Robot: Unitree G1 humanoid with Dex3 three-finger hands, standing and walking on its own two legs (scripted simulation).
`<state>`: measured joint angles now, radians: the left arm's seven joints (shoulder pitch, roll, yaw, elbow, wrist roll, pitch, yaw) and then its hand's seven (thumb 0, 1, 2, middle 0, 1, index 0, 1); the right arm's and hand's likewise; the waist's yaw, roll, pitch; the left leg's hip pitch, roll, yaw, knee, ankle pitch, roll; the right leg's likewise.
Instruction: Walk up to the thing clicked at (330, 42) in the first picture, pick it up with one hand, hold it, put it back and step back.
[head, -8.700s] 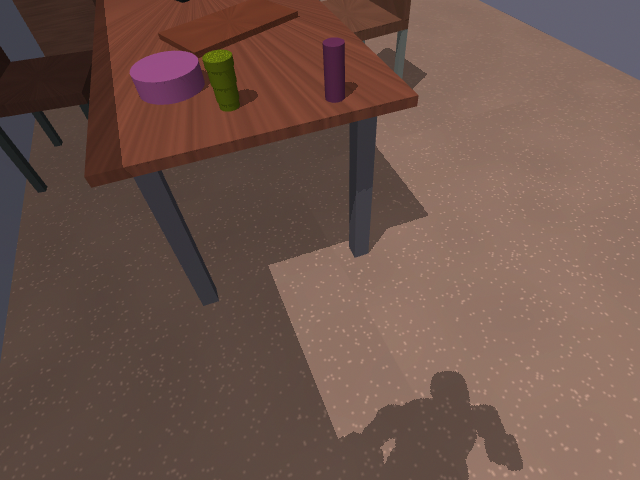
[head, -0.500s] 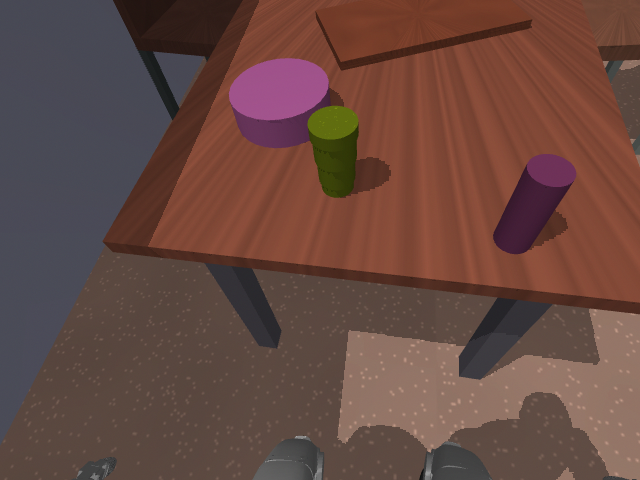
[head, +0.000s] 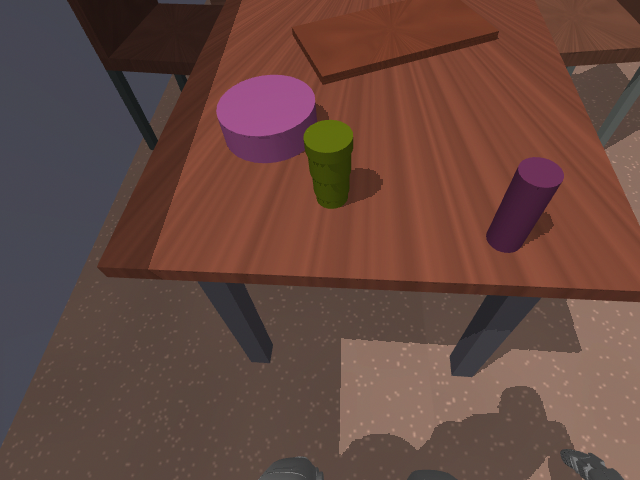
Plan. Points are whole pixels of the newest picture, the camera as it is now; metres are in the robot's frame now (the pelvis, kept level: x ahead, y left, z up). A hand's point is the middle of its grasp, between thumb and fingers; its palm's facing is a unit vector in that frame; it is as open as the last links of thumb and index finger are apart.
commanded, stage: walk up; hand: right
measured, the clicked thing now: (520, 208) +0.44 -0.23 +0.04
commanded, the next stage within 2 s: stand in 1.12 s
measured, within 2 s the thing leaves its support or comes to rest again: neither
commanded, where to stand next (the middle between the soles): +0.07 +0.01 m, yaw -3 degrees
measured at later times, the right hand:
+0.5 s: hand out of the picture +0.07 -0.26 -0.12, palm faces +0.07 +0.93 -0.36, open 7.4 cm
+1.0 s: hand out of the picture +0.06 -0.25 -0.13, palm faces +0.09 +0.94 -0.32, open 7.4 cm
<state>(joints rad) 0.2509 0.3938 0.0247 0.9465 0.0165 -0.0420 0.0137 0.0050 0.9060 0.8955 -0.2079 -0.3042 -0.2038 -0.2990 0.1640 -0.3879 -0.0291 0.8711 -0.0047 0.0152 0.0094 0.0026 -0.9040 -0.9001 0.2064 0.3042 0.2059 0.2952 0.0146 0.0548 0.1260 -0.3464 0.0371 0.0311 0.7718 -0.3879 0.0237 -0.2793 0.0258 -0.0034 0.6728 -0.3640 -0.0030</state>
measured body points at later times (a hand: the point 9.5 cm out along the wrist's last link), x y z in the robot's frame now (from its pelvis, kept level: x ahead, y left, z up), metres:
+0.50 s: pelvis +0.00 +0.01 +0.02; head +0.00 +0.01 +0.47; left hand +0.13 +0.30 -0.10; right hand +0.07 -0.31 -0.10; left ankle +0.01 +0.12 -0.72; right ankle +0.00 -0.13 -0.72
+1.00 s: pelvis +0.00 +0.01 +0.03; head +0.01 +0.00 +0.48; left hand +0.10 +0.30 -0.10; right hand +0.06 -0.30 -0.11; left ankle +0.01 +0.12 -0.72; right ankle +0.00 -0.13 -0.72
